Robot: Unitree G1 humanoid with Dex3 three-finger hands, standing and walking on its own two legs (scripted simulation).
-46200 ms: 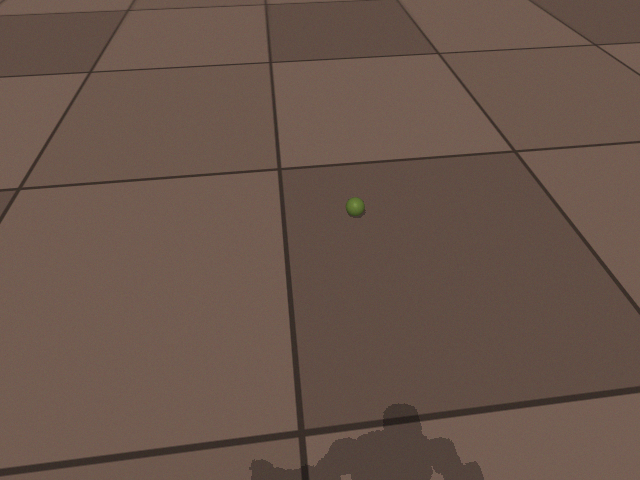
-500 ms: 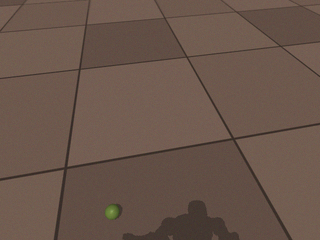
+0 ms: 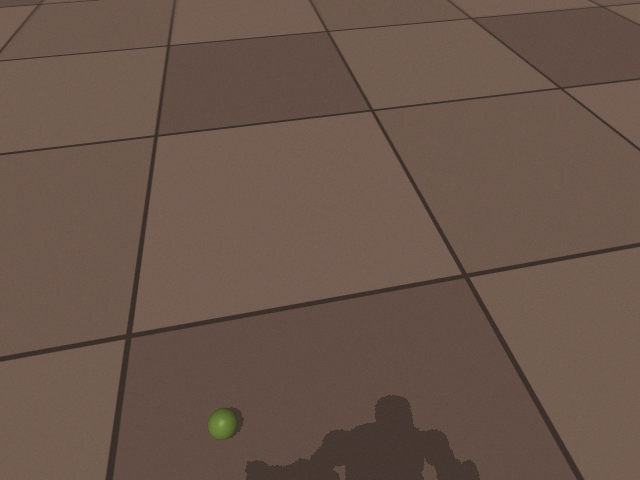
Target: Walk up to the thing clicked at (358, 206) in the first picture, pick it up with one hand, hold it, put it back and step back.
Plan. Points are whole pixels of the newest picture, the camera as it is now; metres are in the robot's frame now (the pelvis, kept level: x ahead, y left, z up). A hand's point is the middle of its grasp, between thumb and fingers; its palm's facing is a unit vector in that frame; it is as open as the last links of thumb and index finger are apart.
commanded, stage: stand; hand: left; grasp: from above
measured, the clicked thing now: (222, 423) +0.42 +0.31 -0.74
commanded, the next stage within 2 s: step back in 0.14 s
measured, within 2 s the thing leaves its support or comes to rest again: neither
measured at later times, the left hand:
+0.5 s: hand out of the picture +0.09 +0.31 -0.18, palm faces -0.01 -0.93 -0.38, open 7.4 cm
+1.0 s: hand out of the picture -0.04 +0.29 -0.15, palm faces -0.07 -0.91 -0.41, open 7.4 cm
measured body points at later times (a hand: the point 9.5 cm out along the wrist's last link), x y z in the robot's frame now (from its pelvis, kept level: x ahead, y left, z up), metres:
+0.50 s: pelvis -0.05 +0.04 -0.02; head +0.02 +0.07 +0.42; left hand +0.09 +0.36 -0.16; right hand +0.01 -0.28 -0.14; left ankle -0.04 +0.14 -0.75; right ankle -0.04 -0.11 -0.71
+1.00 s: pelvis -0.15 +0.03 -0.02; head -0.10 +0.01 +0.43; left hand -0.04 +0.33 -0.12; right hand -0.07 -0.29 -0.15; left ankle -0.16 +0.17 -0.67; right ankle -0.13 -0.08 -0.75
